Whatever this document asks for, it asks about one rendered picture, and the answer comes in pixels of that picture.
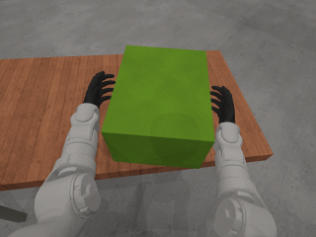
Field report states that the carton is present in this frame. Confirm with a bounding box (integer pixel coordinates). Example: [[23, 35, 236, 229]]
[[101, 45, 215, 169]]

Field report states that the robot left hand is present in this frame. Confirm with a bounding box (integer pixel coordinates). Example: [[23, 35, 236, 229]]
[[83, 71, 116, 109]]

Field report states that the left robot upper arm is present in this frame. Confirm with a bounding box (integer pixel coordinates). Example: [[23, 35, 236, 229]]
[[8, 172, 101, 237]]

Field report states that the table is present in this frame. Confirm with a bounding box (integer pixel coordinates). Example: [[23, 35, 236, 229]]
[[0, 50, 274, 223]]

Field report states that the robot right hand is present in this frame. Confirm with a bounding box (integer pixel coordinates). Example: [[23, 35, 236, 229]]
[[210, 86, 235, 123]]

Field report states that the right robot forearm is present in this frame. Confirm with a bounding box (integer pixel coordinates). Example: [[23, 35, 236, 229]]
[[212, 121, 277, 235]]

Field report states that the right robot upper arm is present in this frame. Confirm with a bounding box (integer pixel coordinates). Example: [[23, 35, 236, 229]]
[[213, 197, 277, 237]]

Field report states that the left robot forearm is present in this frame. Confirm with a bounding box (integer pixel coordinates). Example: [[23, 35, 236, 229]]
[[34, 103, 100, 217]]

